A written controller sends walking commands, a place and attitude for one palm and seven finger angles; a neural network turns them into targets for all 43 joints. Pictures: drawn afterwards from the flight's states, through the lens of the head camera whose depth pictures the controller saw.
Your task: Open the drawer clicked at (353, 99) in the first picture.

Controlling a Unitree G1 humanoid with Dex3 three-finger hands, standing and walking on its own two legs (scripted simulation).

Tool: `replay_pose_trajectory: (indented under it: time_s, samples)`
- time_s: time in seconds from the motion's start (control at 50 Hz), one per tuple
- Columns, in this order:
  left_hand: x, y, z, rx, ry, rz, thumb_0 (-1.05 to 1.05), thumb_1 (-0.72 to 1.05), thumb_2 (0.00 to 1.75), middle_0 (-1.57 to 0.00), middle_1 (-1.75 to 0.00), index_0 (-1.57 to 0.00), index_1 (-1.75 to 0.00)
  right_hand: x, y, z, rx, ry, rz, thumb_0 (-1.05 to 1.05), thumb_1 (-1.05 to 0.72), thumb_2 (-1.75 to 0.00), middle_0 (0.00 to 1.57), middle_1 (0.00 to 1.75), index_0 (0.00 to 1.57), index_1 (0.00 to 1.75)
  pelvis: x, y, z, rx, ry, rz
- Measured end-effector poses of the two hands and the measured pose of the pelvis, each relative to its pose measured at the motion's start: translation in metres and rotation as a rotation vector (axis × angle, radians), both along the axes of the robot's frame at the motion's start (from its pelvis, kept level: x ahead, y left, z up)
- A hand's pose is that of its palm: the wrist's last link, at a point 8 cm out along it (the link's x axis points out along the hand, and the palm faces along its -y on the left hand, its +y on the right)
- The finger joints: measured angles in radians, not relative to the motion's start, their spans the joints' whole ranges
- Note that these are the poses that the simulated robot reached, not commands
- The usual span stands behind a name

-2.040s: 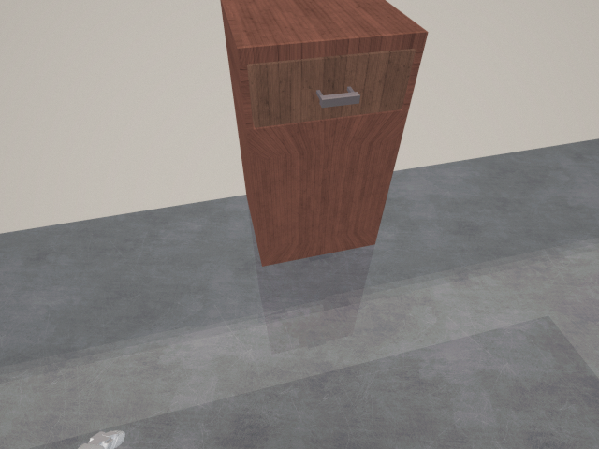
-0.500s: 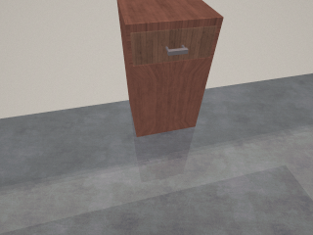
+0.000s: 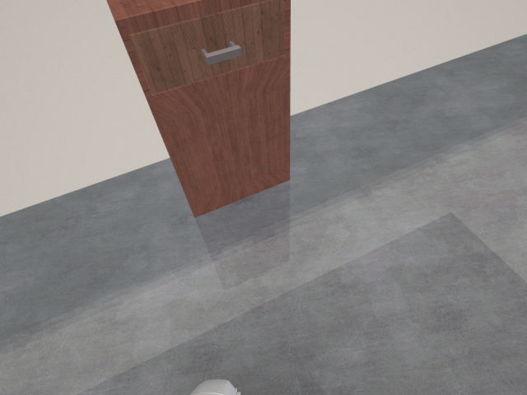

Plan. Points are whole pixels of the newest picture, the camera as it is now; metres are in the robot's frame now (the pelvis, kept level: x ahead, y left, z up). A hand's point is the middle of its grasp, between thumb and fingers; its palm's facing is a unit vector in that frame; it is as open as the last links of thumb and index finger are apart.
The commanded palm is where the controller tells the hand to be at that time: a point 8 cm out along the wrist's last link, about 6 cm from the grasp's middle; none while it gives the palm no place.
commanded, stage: walk to a spot facing it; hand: left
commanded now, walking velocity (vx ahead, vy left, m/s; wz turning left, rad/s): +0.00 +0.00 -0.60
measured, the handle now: (220, 51) +1.01 +0.23 +0.00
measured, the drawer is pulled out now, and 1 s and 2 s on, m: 0.00 0.00 0.00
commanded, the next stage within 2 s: none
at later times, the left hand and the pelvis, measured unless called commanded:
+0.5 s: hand out of the picture +0.08 +0.23 -0.15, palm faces -0.17 -0.96 -0.24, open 7.4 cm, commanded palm none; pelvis -0.02 +0.04 +0.02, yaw -16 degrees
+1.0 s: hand (214, 344) +0.22 +0.13 -0.15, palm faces -0.60 -0.79 -0.13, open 7.4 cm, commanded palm none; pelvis +0.05 +0.02 +0.02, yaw -36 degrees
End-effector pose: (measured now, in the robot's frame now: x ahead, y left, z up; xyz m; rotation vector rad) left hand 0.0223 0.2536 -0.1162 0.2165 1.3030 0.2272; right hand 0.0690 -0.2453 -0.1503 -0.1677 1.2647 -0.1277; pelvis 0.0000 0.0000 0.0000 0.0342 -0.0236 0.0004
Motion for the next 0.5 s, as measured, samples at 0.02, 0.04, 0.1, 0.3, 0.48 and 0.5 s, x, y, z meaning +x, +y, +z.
replay_pose_trajectory:
  time_s: [0.02, 0.04, 0.1, 0.3, 0.48, 0.5]
  samples:
    - [-0.001, -0.004, 0.002, -0.003, 0.005, 0.0, 0.01, 0.91, 0.9, -0.2, -0.3, -0.2, -0.3, -0.003, -0.003, 0.003, 0.001, 0.004, -0.008, 0.01, -0.9, -0.9, 0.2, 0.3, 0.2, 0.3, -0.001, -0.002, 0.003, 0.002, 0.003, -0.008]
    - [-0.002, -0.008, 0.005, -0.008, 0.01, -0.003, 0.01, 0.91, 0.9, -0.2, -0.3, -0.2, -0.3, -0.005, -0.005, 0.007, 0.0, 0.005, -0.017, 0.01, -0.9, -0.9, 0.2, 0.3, 0.2, 0.3, -0.002, -0.004, 0.007, 0.003, 0.007, -0.018]
    - [-0.002, -0.016, 0.01, -0.021, 0.022, -0.024, 0.01, 0.9, 0.9, -0.2, -0.3, -0.21, -0.3, -0.01, -0.013, 0.019, -0.009, -0.009, -0.048, 0.01, -0.9, -0.9, 0.2, 0.3, 0.2, 0.3, -0.003, -0.009, 0.015, 0.009, 0.021, -0.05]
    - [0.023, -0.013, 0.013, -0.033, -0.002, -0.116, 0.01, 0.9, 0.9, -0.2, -0.3, -0.21, -0.3, -0.019, -0.027, 0.038, -0.071, -0.079, -0.145, 0.01, -0.91, -0.9, 0.2, 0.3, 0.2, 0.3, -0.007, -0.002, 0.021, 0.001, 0.045, -0.156]
    - [0.052, 0.021, 0.003, -0.045, -0.026, -0.221, 0.01, 0.9, 0.9, -0.2, -0.3, -0.21, -0.3, -0.027, 0.003, 0.054, -0.101, -0.158, -0.217, 0.01, -0.91, -0.9, 0.2, 0.3, 0.2, 0.3, -0.014, 0.031, 0.019, -0.017, 0.06, -0.263]
    - [0.055, 0.026, 0.001, -0.048, -0.027, -0.234, 0.01, 0.9, 0.9, -0.2, -0.3, -0.21, -0.3, -0.03, 0.008, 0.055, -0.106, -0.166, -0.227, 0.01, -0.91, -0.9, 0.2, 0.3, 0.2, 0.3, -0.015, 0.036, 0.018, -0.021, 0.062, -0.275]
